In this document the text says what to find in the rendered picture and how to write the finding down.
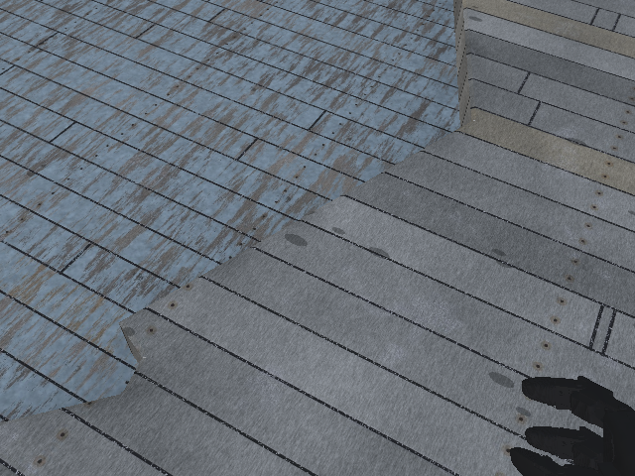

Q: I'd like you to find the robot right hand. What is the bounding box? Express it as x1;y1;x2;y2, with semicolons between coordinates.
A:
510;376;635;476

